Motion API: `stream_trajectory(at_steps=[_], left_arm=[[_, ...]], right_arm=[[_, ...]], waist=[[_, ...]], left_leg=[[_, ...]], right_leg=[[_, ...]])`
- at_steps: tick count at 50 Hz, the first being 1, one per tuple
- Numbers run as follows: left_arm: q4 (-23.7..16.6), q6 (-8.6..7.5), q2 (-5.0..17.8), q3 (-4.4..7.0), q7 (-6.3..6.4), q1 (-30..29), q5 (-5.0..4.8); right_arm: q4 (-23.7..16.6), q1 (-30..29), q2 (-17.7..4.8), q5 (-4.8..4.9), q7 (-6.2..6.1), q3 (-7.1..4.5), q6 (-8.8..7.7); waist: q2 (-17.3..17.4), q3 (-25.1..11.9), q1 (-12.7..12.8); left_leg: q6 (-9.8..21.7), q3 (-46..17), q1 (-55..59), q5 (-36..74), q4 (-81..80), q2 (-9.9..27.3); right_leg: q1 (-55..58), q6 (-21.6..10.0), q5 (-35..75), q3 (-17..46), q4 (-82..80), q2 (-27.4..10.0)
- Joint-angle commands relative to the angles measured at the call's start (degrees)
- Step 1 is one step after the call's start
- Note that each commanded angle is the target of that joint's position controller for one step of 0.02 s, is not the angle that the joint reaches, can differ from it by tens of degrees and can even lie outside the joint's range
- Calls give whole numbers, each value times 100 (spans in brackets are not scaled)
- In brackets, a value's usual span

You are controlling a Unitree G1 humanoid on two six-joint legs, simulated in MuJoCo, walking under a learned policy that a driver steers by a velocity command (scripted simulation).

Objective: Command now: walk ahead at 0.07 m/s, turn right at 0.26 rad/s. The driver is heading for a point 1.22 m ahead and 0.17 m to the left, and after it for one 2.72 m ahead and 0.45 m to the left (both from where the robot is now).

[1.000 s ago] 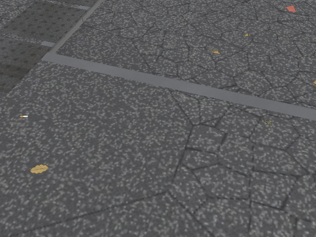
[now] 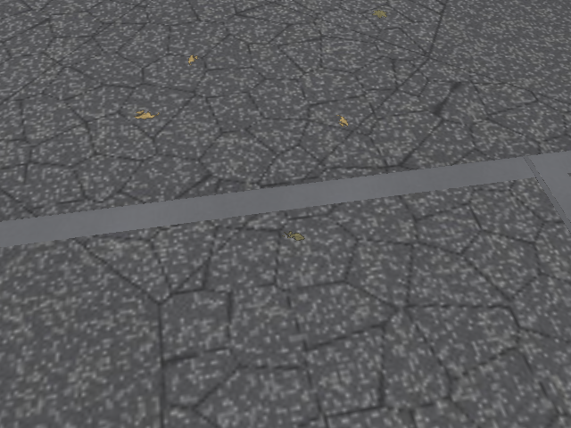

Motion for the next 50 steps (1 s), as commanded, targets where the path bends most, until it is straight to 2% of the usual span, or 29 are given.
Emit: stream_trajectory(at_steps=[1,4,7,8,9,10,11,12,14,17,19,20,21,22,23,25,26,28,30,33,34,35,36,37,38,39,44,47,50], left_arm=[[-74,105,-9,-98,-39,741,10],[-171,122,72,-160,-37,361,-15],[-80,3,44,-215,17,532,19],[-112,-68,148,-231,46,543,57],[-276,-127,619,-172,106,390,106],[-217,-156,595,-160,157,206,31],[-185,-198,284,-252,181,-22,30],[-136,-240,143,-305,206,-213,8],[-86,-300,115,-326,253,-318,-30],[156,-345,86,-335,271,-37,-92],[264,-334,112,-309,284,-31,-128],[313,-335,35,-324,273,36,-122],[383,-336,-2,-296,238,288,-136],[562,-303,1,-273,228,344,-153],[623,-251,140,-211,226,280,-131],[629,-168,291,-117,175,295,-95],[612,-172,287,-98,149,303,-95],[660,-255,219,-82,133,401,-114],[734,-343,280,-33,117,496,-114],[718,-428,326,13,80,288,-144],[608,-459,223,-13,66,-37,-164],[431,-514,21,-60,46,-480,-161],[254,-586,-35,-83,20,-759,-63],[170,-621,209,-28,21,-998,33],[212,-638,190,-18,4,-935,40],[292,-642,126,-31,-37,-772,14],[118,-531,-109,-130,-212,-1148,13],[-45,-477,-138,-179,-219,-1445,-39],[148,-459,137,-57,-87,-782,-58]], right_arm=[[-289,-154,-666,-11,33,-136,-14],[-188,51,-832,-1,69,-189,144],[-97,148,-817,68,59,-172,287],[-60,306,-645,33,67,-126,301],[-202,570,-155,83,104,-8,297],[-119,398,-356,108,40,-50,365],[-94,307,-472,125,42,-92,423],[-5,392,-411,119,51,-92,443],[207,626,-437,48,46,-114,437],[340,642,-239,97,-7,-50,400],[443,674,-265,91,-51,-32,371],[461,679,-415,57,-65,-50,338],[513,586,-669,66,-66,-101,313],[668,681,-531,114,-16,-101,315],[739,780,-406,79,17,-88,316],[694,650,-476,5,35,-125,339],[658,606,-446,23,38,-120,323],[597,531,-380,27,58,-114,235],[557,483,-360,19,94,-130,118],[625,786,-377,33,131,-160,-30],[732,1151,-449,56,114,-185,-71],[937,1782,-670,85,77,-255,-103],[1095,2225,-1000,84,56,-364,-107],[1147,2353,-932,20,46,-360,-106],[1146,2295,-813,-28,43,-333,-122],[1118,2129,-732,-54,45,-311,-138],[1164,1677,-458,55,33,-193,-193],[1217,1571,-628,66,49,-213,-224],[1279,1453,-793,105,51,-223,-236]], waist=[[962,-911,276],[1015,-793,71],[643,-584,223],[227,-506,223],[-1049,-660,-12],[-1086,-206,135],[-776,-13,-21],[-697,-25,-139],[-588,-262,-201],[-373,-610,-108],[-276,-681,-146],[-214,-661,-95],[87,-438,147],[317,-355,51],[299,-212,-20],[388,201,50],[343,401,73],[198,437,115],[24,219,126],[-33,168,-87],[242,240,-303],[836,327,-593],[1400,531,-736],[1097,702,-772],[677,564,-643],[522,361,-489],[800,295,-221],[958,313,-177],[859,29,209]], left_leg=[[928,-927,28,1336,-887,1333],[941,-1116,-91,-199,-944,1354],[579,-1141,-645,-1001,-570,1243],[227,-998,-857,-1274,-273,1053],[-205,-351,-1168,-1889,838,390],[-255,-436,-503,-2196,1197,111],[-260,-664,-145,-1888,1458,187],[-257,-653,-54,-1662,1490,113],[-283,-573,81,-1448,1465,46],[-372,-548,377,-1367,703,16],[-400,-682,1050,-253,-100,178],[-401,-954,1309,102,-232,468],[-341,-1110,1247,416,-93,631],[-271,-1007,831,-537,-118,456],[-189,-918,542,-1579,-139,276],[10,-1032,4,-3039,-191,208],[85,-1119,-203,-3297,-152,227],[155,-1219,-366,-3083,13,245],[169,-1152,-278,-2551,192,170],[300,-1238,356,-2379,99,149],[453,-1672,966,-2644,-343,349],[722,-2635,1962,-3110,-1058,867],[1053,-3764,2672,-2883,-1570,1700],[1261,-4037,2861,-1831,-1515,2078],[1265,-3774,3005,-1038,-1366,2032],[1160,-3396,3048,-596,-1320,1877],[733,-1840,2135,785,-1554,1101],[570,-1434,1407,1275,-1568,1032],[402,-1231,1341,2995,-730,1176]], right_leg=[[952,-68,204,-196,-867,-124],[1309,-109,179,-407,-1735,-81],[2323,-329,722,-455,-3287,-34],[2558,-414,851,160,-4060,-469],[2619,-729,484,2011,-4875,-1915],[1142,-1193,647,2146,-5114,-2279],[895,-1192,713,1764,-5082,-1902],[898,-1076,1010,1373,-5023,-1641],[1402,-937,2262,827,-4660,-1267],[2037,-949,3402,632,-4130,-1222],[1842,-680,2687,636,-3990,-1071],[1635,-514,2116,664,-4009,-961],[1467,-409,1818,541,-4103,-691],[1710,-406,1084,331,-4168,-481],[1797,-475,209,291,-3999,-397],[1438,-676,-1363,464,-3952,-436],[1301,-772,-1691,628,-3998,-507],[1399,-918,-1722,996,-4096,-698],[1653,-1031,-1546,1348,-4293,-901],[1304,-1038,-1369,1403,-4280,-921],[691,-893,-1077,1004,-3830,-637],[-353,-665,-520,239,-2831,-146],[-1321,-523,-20,-504,-1906,72],[-1913,-509,-404,-452,-1282,-137],[-2017,-487,-307,-316,-857,-298],[-1957,-456,-105,-287,-642,-399],[-1105,-224,957,-696,-1307,-375],[74,-288,1415,-870,-2251,-242],[1406,-504,1581,-959,-2734,4]])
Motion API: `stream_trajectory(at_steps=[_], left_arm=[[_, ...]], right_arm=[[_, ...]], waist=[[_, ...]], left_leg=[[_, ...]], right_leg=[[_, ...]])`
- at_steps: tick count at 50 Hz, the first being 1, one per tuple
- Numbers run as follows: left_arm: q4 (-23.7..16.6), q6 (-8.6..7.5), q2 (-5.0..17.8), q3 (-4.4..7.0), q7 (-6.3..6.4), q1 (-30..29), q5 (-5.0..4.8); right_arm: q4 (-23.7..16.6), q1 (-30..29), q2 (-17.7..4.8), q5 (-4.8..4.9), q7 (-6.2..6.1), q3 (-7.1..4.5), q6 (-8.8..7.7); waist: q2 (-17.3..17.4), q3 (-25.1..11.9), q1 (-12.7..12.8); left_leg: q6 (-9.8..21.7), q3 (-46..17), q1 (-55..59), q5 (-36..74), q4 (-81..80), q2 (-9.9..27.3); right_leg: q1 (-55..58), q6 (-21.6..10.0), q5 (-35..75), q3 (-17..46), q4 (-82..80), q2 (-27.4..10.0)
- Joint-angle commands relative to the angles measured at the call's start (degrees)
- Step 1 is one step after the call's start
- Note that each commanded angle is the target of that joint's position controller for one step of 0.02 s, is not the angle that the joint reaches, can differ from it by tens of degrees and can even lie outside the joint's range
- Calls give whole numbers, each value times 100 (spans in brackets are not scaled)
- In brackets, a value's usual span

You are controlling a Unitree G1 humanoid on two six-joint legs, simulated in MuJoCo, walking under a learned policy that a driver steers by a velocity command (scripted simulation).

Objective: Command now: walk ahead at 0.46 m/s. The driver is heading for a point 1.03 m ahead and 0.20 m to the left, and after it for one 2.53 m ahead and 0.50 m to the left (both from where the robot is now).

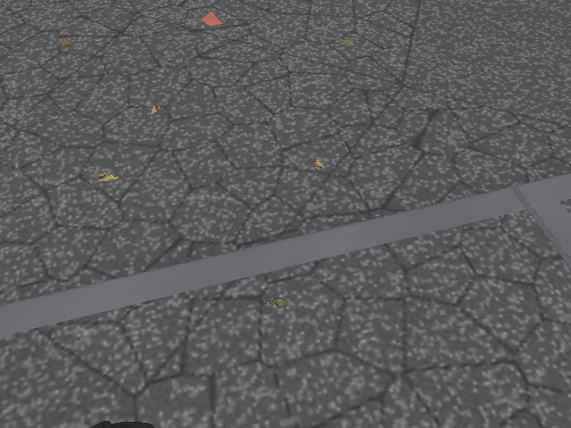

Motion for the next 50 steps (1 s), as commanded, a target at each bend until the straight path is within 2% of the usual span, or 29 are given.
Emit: stream_trajectory(at_steps=[1,2,3,4,5,6,7,9,11,12,14,17,19,22,25,26,27,28,29,30,31,32,33,34,35,38,42,45,50], left_arm=[[130,-46,600,220,136,1111,5],[379,-103,814,316,198,1909,74],[476,-148,1327,426,254,2830,202],[487,-111,1581,438,213,2798,146],[443,-75,1252,388,194,2123,-44],[314,-109,838,278,163,1527,-87],[331,-173,643,223,131,1319,-66],[452,-265,389,132,171,1326,-68],[660,-368,345,92,192,1702,-76],[741,-392,368,79,200,1821,-82],[850,-375,388,47,215,1982,-72],[936,-304,342,-19,266,2053,-63],[1022,-280,342,-46,324,2209,-54],[1088,-200,418,-26,439,2289,-47],[1114,-96,533,44,547,2285,-53],[1112,-63,579,74,571,2250,-67],[1096,-40,669,120,579,2239,-81],[850,-53,649,123,584,2232,-95],[689,27,147,49,519,2579,-190],[723,142,388,96,498,2388,12],[591,181,382,123,481,1931,-5],[522,189,387,141,479,1663,-4],[451,223,478,178,485,1538,30],[461,288,419,172,480,1636,60],[462,341,353,166,480,1686,61],[340,425,316,168,489,1549,4],[90,499,466,194,510,1049,-22],[-51,479,501,187,523,844,-55],[-180,375,530,145,556,944,-150]], right_arm=[[-207,-249,-935,36,-22,-141,-70],[-224,-230,-900,17,-16,-118,-58],[-389,-81,-514,-28,-9,-25,-39],[-426,403,-138,125,15,10,-26],[-501,-123,-623,-3,20,-100,8],[-629,-599,-699,-32,77,-127,-9],[-635,-747,-570,-31,100,-109,-21],[-534,-584,-412,-124,145,-93,95],[-506,-548,-300,-125,146,-98,188],[-521,-631,-276,-124,137,-103,225],[-614,-990,-234,-118,125,-91,276],[-739,-1563,-122,-46,124,-9,292],[-803,-1891,-94,-14,104,37,294],[-920,-2140,-230,-56,64,27,293],[-917,-1923,-333,-91,32,-32,257],[-832,-1606,-358,-93,15,-69,215],[-735,-1177,-469,-110,-4,-128,148],[-736,-630,-1043,-149,-48,-285,96],[-803,-732,-1428,-13,-45,-391,190],[-826,-812,-1224,198,-6,-378,293],[-939,-1244,-1024,125,-22,-341,369],[-1027,-1584,-808,62,-42,-283,451],[-1078,-1715,-712,57,-71,-261,490],[-1105,-1772,-671,22,-84,-254,503],[-1119,-1733,-703,-9,-71,-267,490],[-1167,-1613,-939,-27,-37,-344,463],[-1252,-1483,-1074,-34,-33,-409,558],[-1311,-1430,-1150,-51,-30,-453,603],[-1418,-1565,-1180,-74,8,-496,652]], waist=[[385,-138,907],[227,-587,1202],[-630,-1335,1408],[-1511,-1646,1077],[-797,-743,849],[-399,-161,686],[-237,23,539],[-304,42,261],[-244,-2,158],[-238,9,117],[-328,32,135],[-477,17,247],[-503,-17,389],[-523,-25,466],[-527,-83,412],[-432,-197,276],[-160,-412,45],[537,-985,-101],[1334,-1518,206],[435,-1506,206],[316,-716,250],[18,-269,371],[85,-117,439],[235,-198,508],[233,-333,522],[263,-546,490],[543,-502,294],[569,-461,215],[676,-525,253]], left_leg=[[584,-120,-1340,5032,1312,1054],[499,57,-1910,4496,2517,813],[403,334,-2828,2070,4470,451],[345,105,-4112,-961,5988,-406],[464,-185,-4529,-402,6270,53],[506,-119,-4497,251,6016,325],[491,-92,-4218,548,5721,491],[360,-19,-3645,630,5308,637],[229,139,-3487,569,5122,543],[172,207,-3545,648,4973,507],[103,339,-3724,972,4530,472],[94,518,-3539,1580,3496,348],[158,590,-3338,1899,3007,227],[281,651,-3307,1708,2644,125],[491,765,-3067,997,2203,-71],[588,775,-2737,1074,1811,-162],[723,529,-2131,2110,1238,-62],[1133,-867,-1018,4679,1312,1085],[2381,-2629,-92,6780,1259,2408],[2361,-2498,-580,5184,958,2228],[2189,-2189,-1339,3892,615,1932],[1889,-1909,-1860,2990,332,1605],[1669,-1676,-2148,2628,210,1334],[1560,-1479,-2306,2592,192,1119],[1511,-1415,-2310,2706,231,1025],[1397,-1490,-2194,2405,254,907],[1239,-1974,-2077,722,44,821],[1201,-2310,-1990,400,24,834],[1132,-2706,-1998,904,144,777]], right_leg=[[2339,-233,208,-234,-553,417],[3420,-365,-63,34,-635,186],[4445,-634,-1588,1946,-979,-1423],[4701,-1267,-2327,4776,-2329,-2497],[3868,-1180,-2805,4485,-2539,-2205],[3089,-1049,-2266,3526,-2537,-1952],[2568,-935,-1284,2846,-2633,-1647],[2022,-768,215,1943,-2719,-1277],[1994,-845,2443,1404,-2561,-1253],[2022,-858,3167,1150,-2500,-1210],[2107,-807,3931,760,-2413,-1073],[2152,-597,4208,240,-2318,-875],[2299,-507,4233,72,-2239,-918],[2722,-517,4296,10,-1842,-1101],[3061,-524,4680,49,-983,-1241],[3073,-458,4621,7,-381,-1183],[2835,-263,3974,-146,525,-980],[1831,20,1763,-437,2226,-550],[316,243,-2820,-215,3776,640],[225,268,-2674,536,3925,188],[-36,317,-2281,568,3879,104],[-88,357,-1860,619,3471,-47],[-3,408,-1580,616,3120,-122],[197,457,-1379,569,2966,-93],[287,495,-1277,553,2874,-30],[231,598,-1194,607,2398,1],[42,665,-1164,708,1815,29],[86,644,-1251,774,1443,103],[746,461,-1509,800,580,352]])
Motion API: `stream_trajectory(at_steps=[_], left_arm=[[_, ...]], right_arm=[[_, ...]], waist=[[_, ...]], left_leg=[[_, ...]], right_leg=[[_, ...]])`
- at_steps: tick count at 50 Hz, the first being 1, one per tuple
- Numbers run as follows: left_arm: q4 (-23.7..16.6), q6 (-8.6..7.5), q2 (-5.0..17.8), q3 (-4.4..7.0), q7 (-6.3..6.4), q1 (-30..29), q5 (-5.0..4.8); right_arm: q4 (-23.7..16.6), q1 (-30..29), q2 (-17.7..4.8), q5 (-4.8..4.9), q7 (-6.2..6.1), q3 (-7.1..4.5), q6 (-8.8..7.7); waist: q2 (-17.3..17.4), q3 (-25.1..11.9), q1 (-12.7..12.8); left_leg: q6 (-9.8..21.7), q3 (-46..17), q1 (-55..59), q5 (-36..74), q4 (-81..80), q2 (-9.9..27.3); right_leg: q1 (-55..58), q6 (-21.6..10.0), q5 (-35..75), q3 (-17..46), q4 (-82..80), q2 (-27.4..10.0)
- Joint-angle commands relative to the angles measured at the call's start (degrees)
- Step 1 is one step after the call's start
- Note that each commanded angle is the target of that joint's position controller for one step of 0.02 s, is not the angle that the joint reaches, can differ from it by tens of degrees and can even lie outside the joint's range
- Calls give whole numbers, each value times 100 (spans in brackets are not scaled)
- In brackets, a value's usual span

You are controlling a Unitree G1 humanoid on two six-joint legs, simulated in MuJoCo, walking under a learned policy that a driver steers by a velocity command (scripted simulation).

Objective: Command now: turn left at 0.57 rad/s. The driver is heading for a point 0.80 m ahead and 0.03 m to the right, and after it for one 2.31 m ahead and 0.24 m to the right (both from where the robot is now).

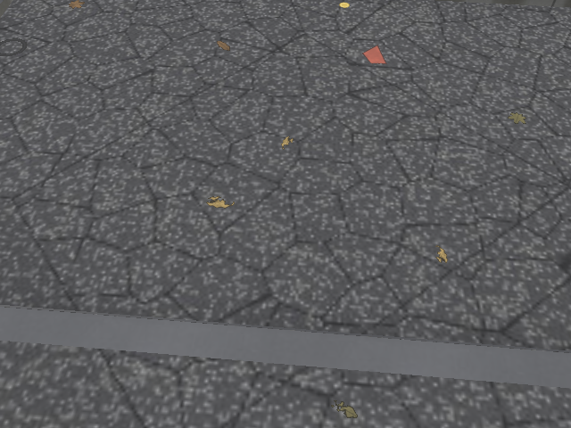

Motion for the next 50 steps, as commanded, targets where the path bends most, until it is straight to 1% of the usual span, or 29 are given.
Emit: stream_trajectory(at_steps=[1,3,4,5,6,7,8,9,11,16,21,23,24,25,26,27,29,34,35,36,38,39,40,42,44,46,48,49,50], left_arm=[[-332,-125,445,67,40,345,-74],[-229,-176,445,59,65,899,-106],[-180,-207,543,85,95,1132,-64],[-286,-222,976,175,138,956,27],[-594,-220,1398,223,124,364,112],[-554,-221,1185,190,75,305,186],[-573,-257,834,89,39,117,135],[-578,-285,656,44,0,-39,99],[-608,-319,618,15,-19,57,74],[-268,-358,696,-4,-40,813,71],[-39,-274,869,24,-94,928,102],[52,-253,845,20,-95,844,56],[33,-298,716,-23,-111,888,39],[-50,-340,579,-46,-151,1010,24],[138,-284,289,-127,-123,1095,-37],[245,-242,448,-102,-89,966,17],[343,-217,638,-40,-110,728,31],[741,-186,434,-100,-122,892,34],[813,-176,420,-106,-126,921,49],[836,-162,458,-81,-136,891,71],[721,-141,452,-59,-199,631,151],[634,-158,342,-84,-234,495,196],[565,-199,292,-95,-260,399,196],[473,-310,418,-46,-314,339,157],[440,-429,443,-18,-382,367,126],[494,-485,351,-6,-402,604,86],[860,-497,286,36,-355,1540,56],[1019,-530,489,101,-293,2092,92],[1068,-578,1012,197,-238,2748,148]], right_arm=[[-338,-32,-853,-1,17,-206,-9],[-393,-257,-826,54,33,-207,32],[-428,-298,-732,107,15,-179,37],[-441,6,-413,159,-16,-100,33],[-506,-12,-413,177,-66,-113,-10],[-432,-133,-798,-39,-67,-188,-48],[-362,5,-735,-35,-26,-189,-62],[-246,185,-667,-32,-3,-170,-41],[-116,344,-618,-44,26,-143,24],[-153,-251,-376,75,-13,54,114],[-12,-330,-358,205,-124,178,114],[172,-43,-342,165,-180,219,33],[207,-13,-542,90,-221,196,-37],[211,21,-893,-5,-244,162,-96],[319,-298,-656,105,-197,254,-117],[283,-488,-419,113,-154,314,-149],[437,-381,-437,82,-165,333,-175],[765,-216,-387,115,-206,383,-214],[825,-140,-409,107,-205,381,-209],[878,-43,-559,105,-202,322,-179],[957,298,-848,78,-174,200,-112],[987,430,-922,66,-156,157,-109],[998,473,-848,50,-142,153,-134],[970,425,-776,-1,-114,142,-241],[934,290,-757,35,-93,124,-350],[905,138,-746,70,-72,108,-406],[852,-10,-692,87,-53,106,-409],[775,-62,-499,36,-43,166,-448],[559,-101,51,63,7,321,-502]], waist=[[688,-515,165],[679,-543,441],[548,-504,539],[-433,-520,298],[-1332,-266,248],[-706,-95,229],[-491,-97,16],[-442,-81,-104],[-802,-228,-35],[-867,-321,370],[-1132,-330,445],[-850,-333,214],[-590,-531,264],[115,-677,457],[635,-468,539],[534,-236,472],[412,-52,327],[137,92,365],[160,2,348],[275,72,302],[680,509,112],[839,784,37],[856,953,21],[646,871,112],[544,677,244],[574,503,429],[268,376,828],[-278,251,1032],[-1703,-151,1186]], left_leg=[[671,-2178,651,-681,-848,1517],[395,-2106,350,-815,-756,1331],[100,-1893,-28,-1353,-590,1060],[-230,-1239,-542,-2291,426,506],[-393,39,-1426,-2631,1762,-399],[-450,-65,-1118,-2579,2775,13],[-443,-131,-833,-2258,3231,55],[-486,-90,-760,-1950,3583,70],[-603,32,-878,-1857,3988,41],[-832,220,-695,-1982,2584,300],[-643,788,473,-1878,716,455],[-492,655,1388,-342,-793,670],[-401,181,2114,166,-907,1083],[-220,-522,2635,1598,-489,1855],[122,-426,1824,1937,-319,2007],[57,-343,1614,1360,-378,1785],[-119,-149,1431,767,-471,1446],[-147,-99,1246,224,-605,1350],[-101,-130,1238,-537,-709,1308],[28,-240,1169,-1726,-781,1262],[465,-1088,1006,-4023,-1311,1702],[718,-1595,901,-4505,-1605,2093],[907,-1928,769,-4481,-1811,2367],[1024,-1965,1082,-3730,-1879,2503],[894,-1431,1192,-2930,-1724,2280],[709,-837,760,-2446,-1478,1965],[525,-367,-330,-2533,-728,1582],[367,-10,-1019,-2487,189,1270],[80,888,-1675,-2554,2232,587]], right_leg=[[287,-149,-166,-67,-663,236],[1137,-312,244,-177,-1852,316],[1721,-398,645,-101,-2714,130],[2057,-638,6,1084,-3439,-958],[1734,-1195,138,2633,-3782,-2265],[1048,-1529,1146,2331,-3492,-2292],[864,-1469,1931,1805,-3282,-1940],[911,-1296,2445,1222,-3126,-1552],[1342,-1213,3386,714,-2899,-1229],[2265,-1257,4366,572,-2569,-1244],[2076,-1220,4699,650,-2300,-1228],[1720,-915,4399,626,-2143,-1167],[1281,-668,3711,612,-2138,-1100],[762,-490,2455,279,-1945,-768],[1189,-430,1215,2,-2492,-469],[1364,-389,1313,38,-2587,-459],[1511,-391,1903,80,-2598,-489],[1618,-348,1898,84,-2668,-552],[1637,-355,1391,5,-2612,-463],[1446,-398,609,-186,-2294,-255],[440,-462,-506,-548,-1377,86],[82,-474,-486,-723,-935,68],[-148,-500,-322,-659,-507,-105],[-595,-540,-383,-449,41,-322],[-355,-554,-213,-497,-328,-373],[607,-574,165,-730,-1071,-222],[2363,-554,743,-1035,-1996,129],[3200,-593,252,-386,-2405,-263],[3685,-911,-1698,2037,-3602,-1837]])
Keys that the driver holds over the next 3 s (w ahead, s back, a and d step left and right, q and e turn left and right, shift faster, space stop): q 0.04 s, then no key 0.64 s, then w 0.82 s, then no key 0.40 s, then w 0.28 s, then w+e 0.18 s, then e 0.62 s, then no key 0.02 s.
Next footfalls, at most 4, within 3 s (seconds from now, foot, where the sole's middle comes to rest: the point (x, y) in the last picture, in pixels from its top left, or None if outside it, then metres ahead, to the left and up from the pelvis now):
0.10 right None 0.04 -0.12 -0.78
0.48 left None -0.01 0.09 -0.78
0.98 right None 0.10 -0.12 -0.78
1.48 left None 0.42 0.07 -0.78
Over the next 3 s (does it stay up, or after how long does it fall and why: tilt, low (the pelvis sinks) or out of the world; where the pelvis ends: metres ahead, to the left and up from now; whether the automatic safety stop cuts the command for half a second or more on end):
stays up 0.71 0.07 -0.03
